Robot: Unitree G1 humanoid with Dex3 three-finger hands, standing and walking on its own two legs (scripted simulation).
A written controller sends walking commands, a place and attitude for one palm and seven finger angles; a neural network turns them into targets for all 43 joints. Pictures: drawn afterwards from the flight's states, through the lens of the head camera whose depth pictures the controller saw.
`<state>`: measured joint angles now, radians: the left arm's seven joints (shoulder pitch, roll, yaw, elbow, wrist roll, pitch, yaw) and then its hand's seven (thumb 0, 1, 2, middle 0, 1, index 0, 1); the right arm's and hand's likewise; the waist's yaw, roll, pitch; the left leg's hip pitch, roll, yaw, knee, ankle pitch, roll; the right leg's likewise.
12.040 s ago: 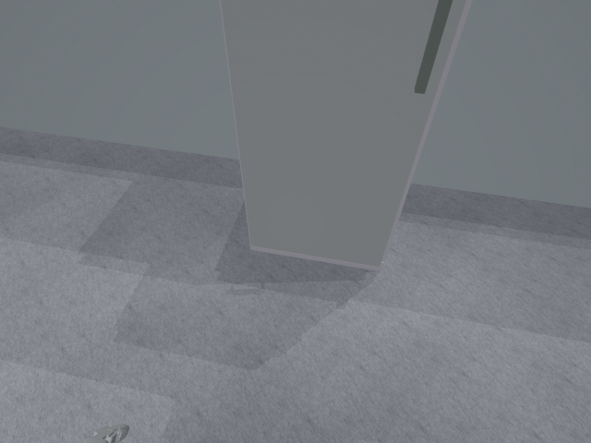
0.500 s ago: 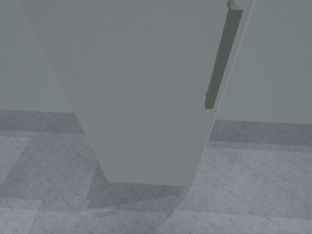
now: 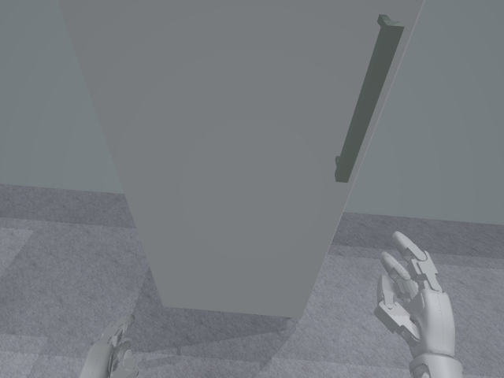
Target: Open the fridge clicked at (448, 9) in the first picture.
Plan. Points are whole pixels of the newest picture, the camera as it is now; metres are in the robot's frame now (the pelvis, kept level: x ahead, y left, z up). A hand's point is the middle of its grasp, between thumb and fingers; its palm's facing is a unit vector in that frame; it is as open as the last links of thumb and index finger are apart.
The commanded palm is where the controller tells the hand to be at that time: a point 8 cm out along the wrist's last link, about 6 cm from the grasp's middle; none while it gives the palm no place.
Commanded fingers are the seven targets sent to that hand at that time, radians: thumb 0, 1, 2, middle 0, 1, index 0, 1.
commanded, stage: raise the hand to about handle height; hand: right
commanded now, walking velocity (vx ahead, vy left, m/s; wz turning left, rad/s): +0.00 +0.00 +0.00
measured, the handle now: (359, 109) +0.49 -0.11 +0.23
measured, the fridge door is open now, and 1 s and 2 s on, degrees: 0 0 0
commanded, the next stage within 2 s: move the hooked fingers beside the handle in 1.82 s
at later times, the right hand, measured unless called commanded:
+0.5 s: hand (396, 315) +0.22 -0.17 +0.08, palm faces -0.11 +0.99 -0.13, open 10.8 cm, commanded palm +0.17 -0.24 +0.10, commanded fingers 0.00 0.03 -0.50 0.27 0.90 0.27 0.90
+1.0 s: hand out of the picture +0.25 -0.26 +0.21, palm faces +0.08 +0.99 -0.13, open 13.5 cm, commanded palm +0.22 -0.30 +0.20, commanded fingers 0.00 0.50 -0.30 0.30 1.20 0.30 1.20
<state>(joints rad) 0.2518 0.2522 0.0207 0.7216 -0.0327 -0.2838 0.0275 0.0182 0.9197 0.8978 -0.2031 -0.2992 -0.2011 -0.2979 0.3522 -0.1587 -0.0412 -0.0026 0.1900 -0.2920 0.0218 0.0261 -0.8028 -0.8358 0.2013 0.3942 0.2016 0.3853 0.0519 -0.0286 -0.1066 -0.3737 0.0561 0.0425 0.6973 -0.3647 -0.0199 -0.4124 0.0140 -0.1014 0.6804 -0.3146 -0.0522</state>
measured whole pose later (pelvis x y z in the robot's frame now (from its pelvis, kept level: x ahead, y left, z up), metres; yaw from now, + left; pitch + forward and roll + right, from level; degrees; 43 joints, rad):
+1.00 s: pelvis +0.01 +0.01 +0.01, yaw -1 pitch -2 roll +1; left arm 0.22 0.24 -0.07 0.60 -0.08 -0.32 0.11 0.01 0.91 0.90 -0.20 -0.30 -0.20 -0.30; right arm 0.07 -0.45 -0.45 -0.15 0.40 0.04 0.38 0.00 0.39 -0.35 0.30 1.13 0.30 1.12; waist -0.06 -0.02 -0.05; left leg -0.18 0.02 0.07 0.53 -0.31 -0.01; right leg -0.26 0.00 -0.03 0.59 -0.29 -0.04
